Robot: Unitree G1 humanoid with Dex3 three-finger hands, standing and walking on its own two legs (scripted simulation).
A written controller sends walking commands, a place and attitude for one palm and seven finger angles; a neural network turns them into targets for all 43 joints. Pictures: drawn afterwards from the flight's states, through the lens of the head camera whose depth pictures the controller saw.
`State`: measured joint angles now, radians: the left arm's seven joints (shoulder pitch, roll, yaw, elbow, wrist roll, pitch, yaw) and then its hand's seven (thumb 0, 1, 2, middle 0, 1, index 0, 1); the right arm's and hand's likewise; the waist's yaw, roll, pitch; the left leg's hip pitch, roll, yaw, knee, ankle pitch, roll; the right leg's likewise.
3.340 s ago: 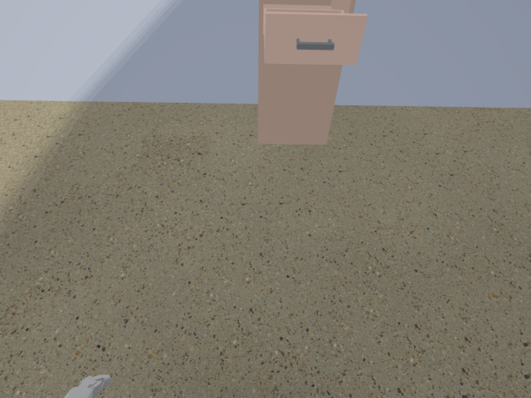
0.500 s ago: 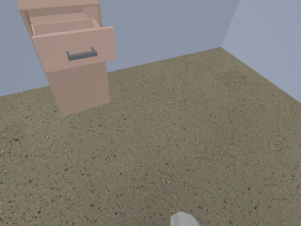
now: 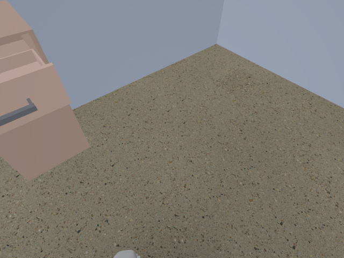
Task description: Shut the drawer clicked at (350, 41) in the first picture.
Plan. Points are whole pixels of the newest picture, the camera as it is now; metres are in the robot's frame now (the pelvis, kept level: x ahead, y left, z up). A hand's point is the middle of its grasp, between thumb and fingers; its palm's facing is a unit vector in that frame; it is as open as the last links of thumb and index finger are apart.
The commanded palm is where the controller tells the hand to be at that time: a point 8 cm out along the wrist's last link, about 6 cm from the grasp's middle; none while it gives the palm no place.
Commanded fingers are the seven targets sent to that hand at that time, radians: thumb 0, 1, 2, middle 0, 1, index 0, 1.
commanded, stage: walk to a spot facing it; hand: left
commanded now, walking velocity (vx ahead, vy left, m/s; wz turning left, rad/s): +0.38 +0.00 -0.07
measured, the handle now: (11, 112) +0.55 +0.56 -0.02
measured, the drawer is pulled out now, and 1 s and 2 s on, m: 0.30 0.30 0.30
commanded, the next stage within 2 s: turn to face it in 0.32 s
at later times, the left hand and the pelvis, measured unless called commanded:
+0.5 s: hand (94, 252) +0.17 +0.22 -0.18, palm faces +0.00 -0.99 -0.13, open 7.4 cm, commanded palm none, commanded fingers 0.00 0.90 0.90 -0.20 -0.30 -0.20 -0.30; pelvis +0.22 +0.06 +0.00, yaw -6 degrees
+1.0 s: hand (114, 180) +0.37 +0.20 -0.14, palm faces +0.19 -0.95 -0.23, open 7.3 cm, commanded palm none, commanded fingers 0.00 0.90 0.90 -0.20 -0.30 -0.20 -0.30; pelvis +0.29 +0.01 +0.01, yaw +11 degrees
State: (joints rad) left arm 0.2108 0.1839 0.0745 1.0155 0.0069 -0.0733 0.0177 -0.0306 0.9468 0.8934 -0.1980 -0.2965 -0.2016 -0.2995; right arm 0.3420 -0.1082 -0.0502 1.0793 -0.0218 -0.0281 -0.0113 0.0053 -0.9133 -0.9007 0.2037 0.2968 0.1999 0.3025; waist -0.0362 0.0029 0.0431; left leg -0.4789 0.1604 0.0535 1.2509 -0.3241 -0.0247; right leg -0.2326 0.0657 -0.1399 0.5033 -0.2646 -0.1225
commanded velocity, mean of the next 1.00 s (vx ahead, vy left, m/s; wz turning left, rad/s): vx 0.12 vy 0.00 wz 0.28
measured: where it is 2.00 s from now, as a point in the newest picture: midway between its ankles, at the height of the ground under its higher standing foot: (172, 256)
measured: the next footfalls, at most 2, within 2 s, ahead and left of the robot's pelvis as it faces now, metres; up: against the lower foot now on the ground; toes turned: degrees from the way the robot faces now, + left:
left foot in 0.36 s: +0.30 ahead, +0.15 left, +0.00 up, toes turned +7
right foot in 0.78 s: +0.35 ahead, -0.10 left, +0.00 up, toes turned -4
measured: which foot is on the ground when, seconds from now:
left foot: up 0.00-0.34, down 0.36-0.78, up 0.80-1.00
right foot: down 0.00-0.36, up 0.38-0.76, down 0.78-1.00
